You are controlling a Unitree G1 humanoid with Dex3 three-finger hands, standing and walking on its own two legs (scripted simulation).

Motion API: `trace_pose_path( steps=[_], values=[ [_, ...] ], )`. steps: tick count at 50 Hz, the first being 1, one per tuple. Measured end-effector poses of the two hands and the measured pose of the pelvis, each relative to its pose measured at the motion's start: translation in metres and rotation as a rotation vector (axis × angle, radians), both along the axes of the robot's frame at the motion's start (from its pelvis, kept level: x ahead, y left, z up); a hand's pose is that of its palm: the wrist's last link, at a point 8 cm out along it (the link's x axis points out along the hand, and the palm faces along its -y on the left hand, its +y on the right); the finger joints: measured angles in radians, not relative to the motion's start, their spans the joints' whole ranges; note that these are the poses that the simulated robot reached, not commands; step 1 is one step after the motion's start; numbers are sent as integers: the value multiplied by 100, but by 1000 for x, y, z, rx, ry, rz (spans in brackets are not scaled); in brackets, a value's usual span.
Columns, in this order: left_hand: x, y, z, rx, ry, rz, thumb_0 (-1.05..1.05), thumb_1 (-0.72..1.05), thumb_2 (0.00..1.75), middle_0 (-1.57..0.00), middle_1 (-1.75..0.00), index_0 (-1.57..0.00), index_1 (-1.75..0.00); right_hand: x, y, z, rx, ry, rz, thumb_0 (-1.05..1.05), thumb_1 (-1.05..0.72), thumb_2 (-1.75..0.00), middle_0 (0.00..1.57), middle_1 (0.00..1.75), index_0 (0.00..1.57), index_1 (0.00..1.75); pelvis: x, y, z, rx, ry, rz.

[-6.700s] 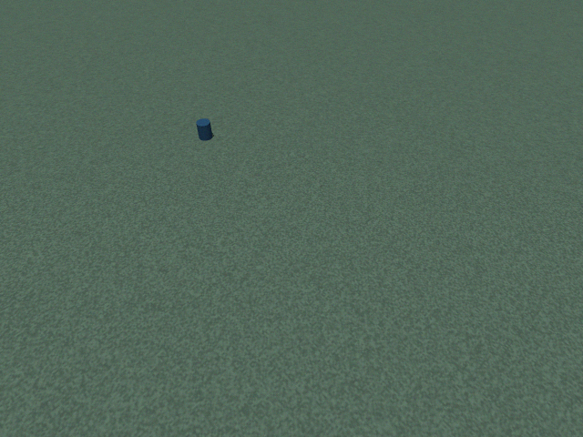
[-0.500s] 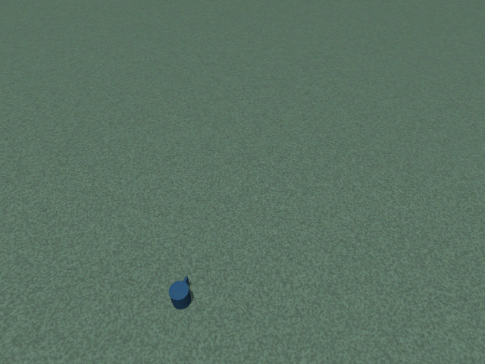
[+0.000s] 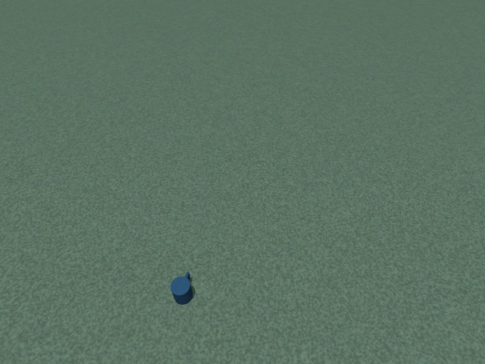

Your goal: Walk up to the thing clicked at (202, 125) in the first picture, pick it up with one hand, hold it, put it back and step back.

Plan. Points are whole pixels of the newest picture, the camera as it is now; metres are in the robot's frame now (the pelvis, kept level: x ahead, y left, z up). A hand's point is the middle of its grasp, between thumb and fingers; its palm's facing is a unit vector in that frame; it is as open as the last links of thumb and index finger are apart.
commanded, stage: stand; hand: left
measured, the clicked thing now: (183, 286) +0.57 +0.24 -0.73
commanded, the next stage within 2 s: none
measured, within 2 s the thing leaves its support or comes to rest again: neither
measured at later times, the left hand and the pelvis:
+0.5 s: hand out of the picture +0.08 +0.25 -0.16, palm faces -0.02 -0.94 -0.35, open 7.4 cm; pelvis +0.00 +0.00 +0.00, yaw +0 degrees
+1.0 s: hand out of the picture +0.08 +0.26 -0.16, palm faces -0.02 -0.94 -0.35, open 7.4 cm; pelvis +0.02 +0.00 +0.00, yaw +0 degrees
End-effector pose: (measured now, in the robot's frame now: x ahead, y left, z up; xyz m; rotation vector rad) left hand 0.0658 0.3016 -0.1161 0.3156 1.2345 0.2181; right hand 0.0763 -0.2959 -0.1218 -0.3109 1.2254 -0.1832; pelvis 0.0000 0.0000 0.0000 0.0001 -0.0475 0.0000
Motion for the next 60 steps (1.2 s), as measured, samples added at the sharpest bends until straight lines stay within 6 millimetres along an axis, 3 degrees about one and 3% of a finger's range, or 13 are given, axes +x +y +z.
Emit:
trace_pose_path(
  steps=[11,26,39,60],
  values=[
    [-10,-2,-3,-4,31,6,0,90,90,-21,-30,-20,-30,-17,-6,-2,-9,43,-12,0,-91,-90,20,30,20,30,0,-2,0,1,2,-2],
    [4,-6,-2,-7,-10,-14,0,90,90,-21,-30,-20,-30,-12,-6,0,-8,15,-9,0,-91,-90,20,30,20,30,0,-4,0,-1,0,-5],
    [4,-2,-2,-4,18,-10,0,90,90,-21,-30,-20,-30,-12,-4,-1,-9,42,-6,0,-91,-90,20,30,20,30,6,-3,0,0,15,-6],
    [26,-4,-1,-3,-12,-13,0,90,90,-21,-30,-20,-30,19,-3,2,-11,-4,1,0,-91,-90,20,30,20,30,20,-2,0,-1,13,-7]
  ],
)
